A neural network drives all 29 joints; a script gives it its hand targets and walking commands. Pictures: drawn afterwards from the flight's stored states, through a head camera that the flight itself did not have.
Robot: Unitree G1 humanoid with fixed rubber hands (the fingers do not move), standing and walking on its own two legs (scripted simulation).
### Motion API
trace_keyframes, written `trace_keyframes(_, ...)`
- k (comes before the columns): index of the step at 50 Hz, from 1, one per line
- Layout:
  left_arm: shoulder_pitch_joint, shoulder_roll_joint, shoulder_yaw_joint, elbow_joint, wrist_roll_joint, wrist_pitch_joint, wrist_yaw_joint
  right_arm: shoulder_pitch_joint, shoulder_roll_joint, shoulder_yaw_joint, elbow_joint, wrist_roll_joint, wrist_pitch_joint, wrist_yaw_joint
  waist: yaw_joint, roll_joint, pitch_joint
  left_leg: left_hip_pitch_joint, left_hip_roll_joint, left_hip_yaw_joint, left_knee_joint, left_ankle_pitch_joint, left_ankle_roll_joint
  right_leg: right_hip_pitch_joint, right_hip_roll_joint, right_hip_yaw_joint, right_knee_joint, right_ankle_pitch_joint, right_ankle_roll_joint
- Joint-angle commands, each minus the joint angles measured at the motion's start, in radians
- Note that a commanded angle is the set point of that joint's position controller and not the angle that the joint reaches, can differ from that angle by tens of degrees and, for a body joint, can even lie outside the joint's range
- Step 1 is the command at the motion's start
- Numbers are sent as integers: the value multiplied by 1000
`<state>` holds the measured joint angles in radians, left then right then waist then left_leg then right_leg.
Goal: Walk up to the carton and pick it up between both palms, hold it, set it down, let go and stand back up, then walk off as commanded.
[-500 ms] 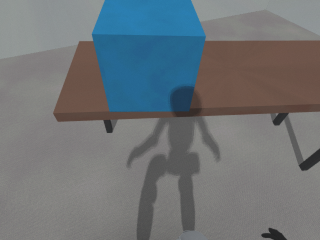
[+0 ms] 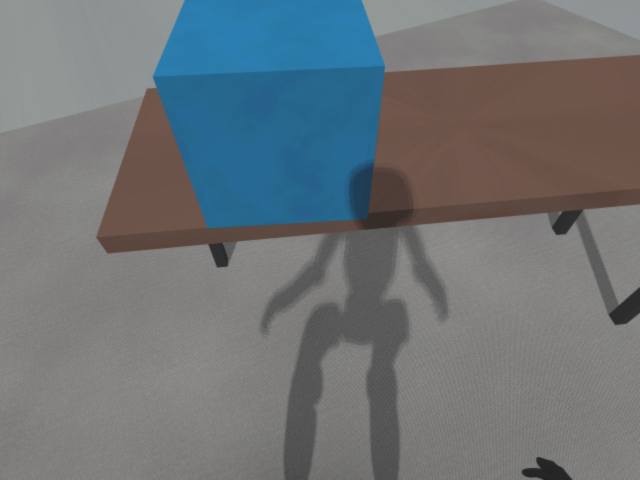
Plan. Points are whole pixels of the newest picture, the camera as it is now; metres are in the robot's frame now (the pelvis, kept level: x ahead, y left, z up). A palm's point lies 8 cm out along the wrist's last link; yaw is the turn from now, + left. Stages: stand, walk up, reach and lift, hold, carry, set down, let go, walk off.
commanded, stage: walk up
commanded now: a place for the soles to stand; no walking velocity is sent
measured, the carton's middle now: (280, 113) +0.68 +0.05 +0.09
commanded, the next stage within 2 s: none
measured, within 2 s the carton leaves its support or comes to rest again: neither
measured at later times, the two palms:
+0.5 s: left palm out of the picture +0.10 +0.29 -0.09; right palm out of the picture +0.10 -0.30 -0.11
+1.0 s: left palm out of the picture +0.10 +0.29 -0.09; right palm out of the picture +0.09 -0.30 -0.10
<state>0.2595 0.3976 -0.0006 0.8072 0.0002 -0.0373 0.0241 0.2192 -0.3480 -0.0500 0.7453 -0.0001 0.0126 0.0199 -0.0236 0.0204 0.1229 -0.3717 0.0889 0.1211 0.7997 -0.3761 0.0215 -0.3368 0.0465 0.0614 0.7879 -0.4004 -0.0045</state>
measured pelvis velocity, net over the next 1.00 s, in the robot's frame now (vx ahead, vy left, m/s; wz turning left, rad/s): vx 0.00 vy -0.01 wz -0.01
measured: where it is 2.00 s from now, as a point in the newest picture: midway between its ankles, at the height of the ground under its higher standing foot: outside the picture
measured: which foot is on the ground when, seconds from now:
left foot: down 0.00-1.00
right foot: down 0.00-1.00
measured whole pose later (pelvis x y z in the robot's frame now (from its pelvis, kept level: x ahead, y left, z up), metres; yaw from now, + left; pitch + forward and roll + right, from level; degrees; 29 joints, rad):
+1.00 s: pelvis +0.00 -0.01 +0.00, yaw -1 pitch -3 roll +1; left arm 0.23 0.39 0.00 0.81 0.00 -0.04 0.02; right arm 0.22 -0.35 -0.05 0.75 0.00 0.01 0.02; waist -0.02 0.01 0.12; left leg -0.36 0.08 0.12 0.80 -0.38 0.00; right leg -0.34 0.05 0.07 0.82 -0.42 -0.02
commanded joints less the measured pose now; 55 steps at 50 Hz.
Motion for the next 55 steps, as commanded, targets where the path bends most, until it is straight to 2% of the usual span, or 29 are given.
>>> trace_keyframes(1, -73, 220, 62, -43, 24, -42, 16, -31, -253, -69, -18, -18, -42, -12, -50, -52, -117, 161, 46, -162, -186, -6, 58, -157, -143, 275, -192, 252, -124)
trace_keyframes(4, -13, 214, 72, -2, 17, -23, 13, -40, -324, -99, -6, -13, -47, -15, -25, 96, -158, 157, 250, -318, -374, -183, 165, -114, -21, 26, 40, 116, -44)
trace_keyframes(5, 23, 236, 85, 8, 20, -25, 14, -72, -321, -99, -24, -9, -42, -12, 3, 47, -117, 107, 294, -350, -371, -157, 193, -94, -22, -9, 63, 32, -36)
trace_keyframes(6, 80, 236, 88, 20, 19, -27, 14, -112, -322, -99, -31, -7, -41, -11, 37, 77, -108, 34, 281, -306, -345, -96, 179, -24, -27, -1, 28, -17, -41)
trace_keyframes(8, 59, 243, 89, 6, 30, -34, 10, -105, -295, -87, -28, -9, -35, -9, 18, 25, -73, -13, 176, -176, -241, -136, 99, -7, -67, 115, -133, 77, -82)
trace_keyframes(11, 11, 286, 95, -12, 37, -42, 7, -138, -232, -74, -48, -7, -19, -5, 1, -127, -73, 21, -42, -101, -31, -185, 25, -110, -200, 482, -336, -31, -173)
trace_keyframes(12, -21, 300, 101, -14, 30, -46, 9, -119, -217, -70, -39, -4, -20, -7, 1, -141, -54, 13, -50, -103, -22, -160, 25, -120, -220, 507, -347, 2, -181)
trace_keyframes(14, -85, 301, 96, -30, 34, -39, 14, -63, -233, -79, -24, -9, -30, -9, -25, -152, -69, 93, -35, -123, -98, -116, 33, -183, -193, 423, -293, 55, -165)
trace_keyframes(16, -68, 244, 81, -43, 24, -39, 12, -33, -256, -94, 4, -16, -42, -10, -51, -44, -142, 212, 38, -173, -185, -23, 67, -189, -131, 291, -207, 130, -105)
trace_keyframes(17, -67, 227, 76, -54, 23, -41, 11, -41, -271, -95, -3, -17, -46, -9, -44, -14, -150, 205, 94, -183, -209, -5, 86, -177, -89, 203, -150, 178, -81)
trace_keyframes(20, -12, 227, 78, -34, 16, -45, 17, -64, -278, -86, -15, -4, -43, -13, -9, -31, -167, 117, 159, -213, -187, 102, 131, -58, -66, 139, -49, 292, -70)
trace_keyframes(24, -6, 252, 83, -20, 26, -44, 17, -104, -231, -70, -21, -2, -36, -14, -10, -29, -173, 115, 42, -125, -95, 88, 53, -56, -142, 320, -150, 314, -136)
trace_keyframes(25, -4, 249, 88, -28, 21, -45, 15, -113, -240, -81, -35, -4, -31, -13, -13, 2, -183, 127, 55, -100, -107, 53, 67, -47, -129, 275, -176, 296, -113)
trace_keyframes(29, -52, 244, 74, -44, 22, -44, 16, -86, -252, -76, -20, -9, -36, -12, -24, -87, -161, 110, 62, -162, -154, 7, 80, -88, -130, 272, -173, 243, -114)
trace_keyframes(31, -48, 223, 76, -33, 17, -39, 14, -91, -274, -76, -22, -15, -45, -12, -18, 36, -155, 153, 106, -190, -210, 11, 88, -128, -97, 218, -111, 228, -93)
trace_keyframes(33, -36, 219, 77, -28, 8, -33, 12, -69, -290, -86, -9, -12, -41, -16, -3, 8, -128, 121, 170, -218, -243, -20, 128, -108, -51, 109, -50, 177, -74)
trace_keyframes(35, 2, 223, 83, -21, 30, -37, 12, -74, -290, -90, -29, -14, -37, -12, -4, -62, -151, 95, 141, -176, -188, -2, 112, -37, -72, 153, -123, 204, -82)
trace_keyframes(37, -1, 245, 84, -19, 31, -40, 12, -101, -270, -80, -27, -10, -36, -12, 6, 2, -173, 77, 118, -147, -146, 58, 86, -13, -112, 219, -159, 243, -92)
trace_keyframes(38, -23, 263, 85, -28, 28, -41, 14, -103, -269, -82, -25, -4, -35, -9, 6, -89, -181, 96, 60, -128, -112, 54, 68, -24, -127, 258, -176, 252, -106)
trace_keyframes(39, -14, 274, 84, -37, 25, -41, 17, -103, -251, -80, -30, -6, -33, -10, 0, -81, -191, 112, 54, -116, -105, 71, 58, -36, -146, 305, -179, 257, -131)
trace_keyframes(41, -52, 247, 80, -7, 27, -44, 18, -115, -244, -76, -17, -5, -32, -9, -17, -78, -119, 133, 35, -125, -102, -19, 55, -127, -153, 348, -238, 210, -112)
trace_keyframes(42, -47, 267, 84, -23, 24, -46, 18, -117, -243, -78, -27, -3, -31, -8, -17, -22, -154, 162, 34, -162, -122, -9, 61, -130, -153, 365, -224, 231, -106)
trace_keyframes(44, -85, 231, 71, -41, 28, -42, 15, -84, -256, -84, -11, -14, -39, -7, -32, -55, -129, 165, 74, -148, -189, -14, 66, -148, -112, 265, -184, 212, -100)
trace_keyframes(45, -53, 235, 81, -44, 24, -46, 16, -76, -261, -88, 6, -14, -43, -9, -25, 12, -149, 184, 108, -174, -203, 20, 74, -143, -109, 236, -147, 237, -83)
trace_keyframes(47, -18, 212, 73, -22, 11, -41, 17, -117, -270, -84, -16, -17, -44, -10, 9, 25, -137, 134, 150, -176, -223, 37, 107, -85, -68, 153, -119, 195, -60)
trace_keyframes(49, -21, 236, 85, -29, 19, -42, 8, -97, -290, -88, -20, -10, -35, -5, 8, -51, -137, 88, 115, -145, -164, 33, 79, -58, -92, 193, -167, 216, -75)
trace_keyframes(50, -17, 235, 85, -11, 22, -43, 11, -126, -258, -89, -19, -2, -30, -8, -7, -30, -113, 99, 70, -99, -120, -2, 75, -87, -120, 246, -191, 248, -102)
trace_keyframes(51, -4, 255, 82, -12, 24, -46, 15, -109, -242, -79, -34, 2, -25, -12, -2, -90, -148, 125, 52, -118, -82, 46, 60, -84, -145, 331, -224, 270, -119)
trace_keyframes(55, -63, 260, 79, -36, 24, -48, 17, -73, -237, -82, -23, -3, -33, -9, -33, -40, -178, 185, 22, -132, -112, 56, 46, -134, -148, 337, -211, 267, -130)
